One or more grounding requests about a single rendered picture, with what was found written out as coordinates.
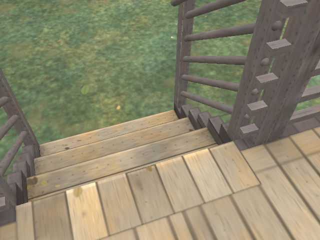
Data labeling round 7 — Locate stairs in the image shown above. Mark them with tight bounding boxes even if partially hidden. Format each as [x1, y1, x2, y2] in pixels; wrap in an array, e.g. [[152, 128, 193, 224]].
[[26, 109, 218, 202]]

